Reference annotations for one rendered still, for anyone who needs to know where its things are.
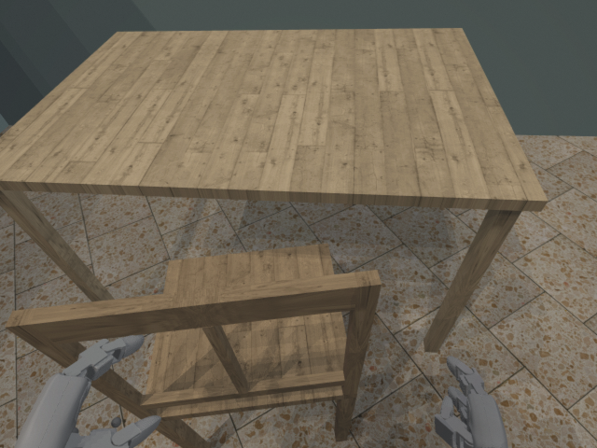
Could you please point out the chair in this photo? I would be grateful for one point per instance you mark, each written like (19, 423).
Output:
(234, 333)

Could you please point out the right robot hand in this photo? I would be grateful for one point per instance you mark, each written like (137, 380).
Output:
(481, 424)

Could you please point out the left robot hand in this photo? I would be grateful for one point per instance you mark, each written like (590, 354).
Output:
(52, 419)

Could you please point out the table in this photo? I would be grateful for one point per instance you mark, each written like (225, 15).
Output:
(401, 117)

